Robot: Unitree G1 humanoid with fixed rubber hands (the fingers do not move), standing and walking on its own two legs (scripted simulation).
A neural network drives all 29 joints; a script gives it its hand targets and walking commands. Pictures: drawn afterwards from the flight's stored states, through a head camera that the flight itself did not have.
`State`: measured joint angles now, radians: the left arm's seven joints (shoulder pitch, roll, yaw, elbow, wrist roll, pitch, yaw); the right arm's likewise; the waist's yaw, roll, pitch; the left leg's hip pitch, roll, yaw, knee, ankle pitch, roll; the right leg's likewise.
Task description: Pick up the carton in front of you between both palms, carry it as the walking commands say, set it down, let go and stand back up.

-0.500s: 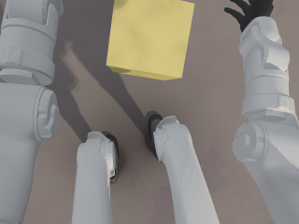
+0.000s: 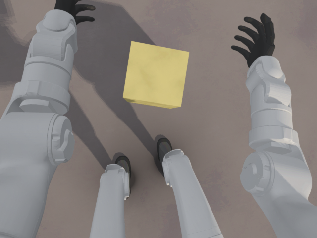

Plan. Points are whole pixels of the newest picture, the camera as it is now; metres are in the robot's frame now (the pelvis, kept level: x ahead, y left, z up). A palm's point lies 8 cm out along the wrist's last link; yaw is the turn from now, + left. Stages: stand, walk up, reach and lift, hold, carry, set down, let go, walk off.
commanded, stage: let go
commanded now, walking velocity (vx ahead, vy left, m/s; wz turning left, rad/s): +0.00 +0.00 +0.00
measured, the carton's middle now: (154, 80) +0.50 -0.10 -0.51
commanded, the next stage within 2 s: stand in 1.42 s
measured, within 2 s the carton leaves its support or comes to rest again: neither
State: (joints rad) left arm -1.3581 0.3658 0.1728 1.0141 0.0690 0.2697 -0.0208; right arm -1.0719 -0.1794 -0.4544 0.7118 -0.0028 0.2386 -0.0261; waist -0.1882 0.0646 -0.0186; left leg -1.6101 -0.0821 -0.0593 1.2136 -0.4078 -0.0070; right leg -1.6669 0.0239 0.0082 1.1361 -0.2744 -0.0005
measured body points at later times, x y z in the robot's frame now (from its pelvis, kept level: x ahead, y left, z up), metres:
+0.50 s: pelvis +0.05 -0.02 +0.10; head +0.24 -0.03 +0.51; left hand +0.42 +0.14 +0.00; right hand +0.33 -0.28 +0.01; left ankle +0.05 +0.11 -0.60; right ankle +0.10 -0.11 -0.60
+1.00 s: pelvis +0.10 +0.02 +0.14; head +0.14 +0.02 +0.59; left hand +0.29 +0.25 +0.06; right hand +0.26 -0.22 +0.06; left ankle +0.05 +0.11 -0.60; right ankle +0.10 -0.11 -0.60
